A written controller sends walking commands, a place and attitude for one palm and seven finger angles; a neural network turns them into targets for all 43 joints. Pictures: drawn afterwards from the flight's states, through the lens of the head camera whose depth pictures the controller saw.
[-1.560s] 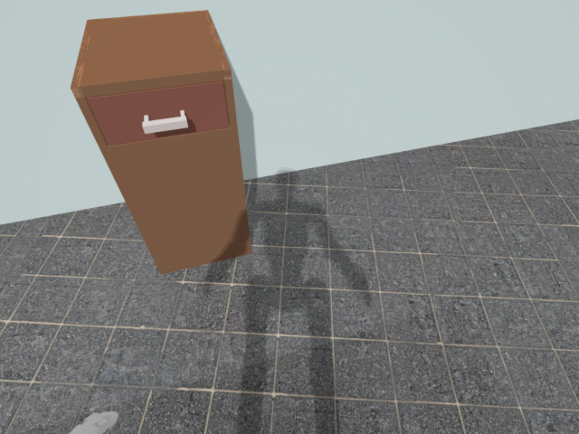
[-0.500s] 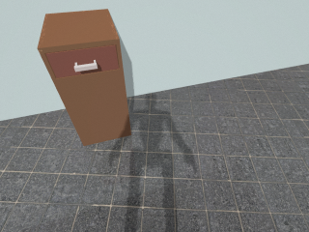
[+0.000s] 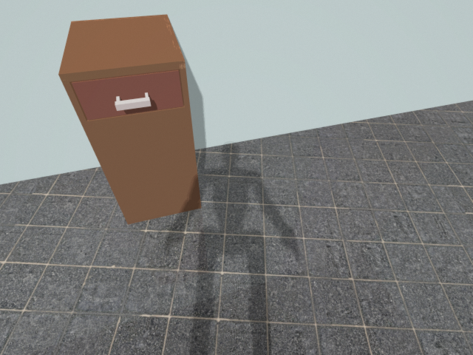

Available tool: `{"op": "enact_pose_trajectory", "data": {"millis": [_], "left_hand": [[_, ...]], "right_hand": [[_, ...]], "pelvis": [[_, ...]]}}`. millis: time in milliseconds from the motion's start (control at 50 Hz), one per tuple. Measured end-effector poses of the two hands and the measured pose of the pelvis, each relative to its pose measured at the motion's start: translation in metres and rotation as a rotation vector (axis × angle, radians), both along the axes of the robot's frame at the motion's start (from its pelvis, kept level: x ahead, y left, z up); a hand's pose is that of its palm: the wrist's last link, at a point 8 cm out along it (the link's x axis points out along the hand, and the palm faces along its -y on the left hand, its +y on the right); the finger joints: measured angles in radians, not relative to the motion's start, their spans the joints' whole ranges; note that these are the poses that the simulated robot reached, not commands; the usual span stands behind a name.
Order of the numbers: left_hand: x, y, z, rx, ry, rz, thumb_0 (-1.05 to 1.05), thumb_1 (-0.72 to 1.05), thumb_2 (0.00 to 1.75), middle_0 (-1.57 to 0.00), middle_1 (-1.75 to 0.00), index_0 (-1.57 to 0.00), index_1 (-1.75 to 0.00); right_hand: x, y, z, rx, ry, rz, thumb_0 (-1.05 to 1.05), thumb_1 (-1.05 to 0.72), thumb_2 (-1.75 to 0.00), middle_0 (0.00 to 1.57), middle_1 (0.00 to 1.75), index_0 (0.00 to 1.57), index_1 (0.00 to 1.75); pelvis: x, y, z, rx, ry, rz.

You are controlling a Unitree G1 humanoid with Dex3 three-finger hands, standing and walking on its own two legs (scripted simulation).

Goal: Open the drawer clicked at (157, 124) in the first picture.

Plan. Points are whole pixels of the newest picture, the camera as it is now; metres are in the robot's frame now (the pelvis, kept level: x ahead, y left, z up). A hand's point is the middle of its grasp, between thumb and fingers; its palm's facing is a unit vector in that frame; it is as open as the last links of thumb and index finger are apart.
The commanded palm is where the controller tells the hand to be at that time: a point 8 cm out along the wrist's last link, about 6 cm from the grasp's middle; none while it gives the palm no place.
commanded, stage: turn to face it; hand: left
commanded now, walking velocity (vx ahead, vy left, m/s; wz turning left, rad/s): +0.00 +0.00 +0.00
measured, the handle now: (132, 100) +0.87 +0.40 -0.06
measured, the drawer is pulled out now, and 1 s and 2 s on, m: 0.00 0.00 0.00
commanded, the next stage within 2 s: take the last steps up to it in 0.82 s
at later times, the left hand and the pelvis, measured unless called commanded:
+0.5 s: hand out of the picture +0.02 +0.23 -0.20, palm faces +0.14 -0.96 -0.24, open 7.4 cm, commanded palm none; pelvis -0.02 +0.02 -0.02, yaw +10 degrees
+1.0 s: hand out of the picture -0.05 +0.18 -0.17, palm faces +0.31 -0.91 -0.27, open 7.4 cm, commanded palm none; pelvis -0.05 -0.02 -0.01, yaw +17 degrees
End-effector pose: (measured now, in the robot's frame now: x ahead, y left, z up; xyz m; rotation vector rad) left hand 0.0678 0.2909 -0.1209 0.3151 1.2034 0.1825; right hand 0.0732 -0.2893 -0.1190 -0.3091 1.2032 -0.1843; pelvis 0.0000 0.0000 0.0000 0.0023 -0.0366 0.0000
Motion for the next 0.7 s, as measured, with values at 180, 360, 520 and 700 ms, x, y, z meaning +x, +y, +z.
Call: {"op": "enact_pose_trajectory", "data": {"millis": [180,360,520,700], "left_hand": [[-0.001,0.002,0.000,0.003,-0.004,0.010,0.00,0.90,0.90,-0.20,-0.30,-0.20,-0.30],[-0.027,-0.013,-0.016,-0.035,0.004,0.085,0.00,0.90,0.90,-0.20,-0.30,-0.20,-0.30],[-0.070,-0.009,-0.047,-0.109,0.021,0.196,0.00,0.90,0.90,-0.20,-0.30,-0.20,-0.30],[-0.106,-0.008,-0.029,-0.125,0.059,0.272,0.00,0.91,0.90,-0.20,-0.30,-0.20,-0.30]], "right_hand": [[0.000,0.002,-0.001,0.002,0.005,0.009,0.00,-0.90,-0.90,0.20,0.30,0.20,0.30],[-0.011,0.030,-0.021,0.057,0.072,0.045,0.00,-0.90,-0.90,0.20,0.30,0.20,0.30],[-0.025,0.070,-0.029,0.066,0.106,0.095,0.00,-0.91,-0.90,0.20,0.30,0.20,0.30],[-0.043,0.092,-0.014,0.086,0.121,0.115,0.00,-0.90,-0.90,0.20,0.30,0.20,0.30]], "pelvis": [[-0.002,0.001,0.000,0.001,0.002,0.013],[-0.012,0.004,-0.010,-0.007,0.016,0.077],[-0.023,0.024,-0.024,-0.009,-0.001,0.168],[-0.035,0.028,-0.004,-0.029,0.028,0.210]]}}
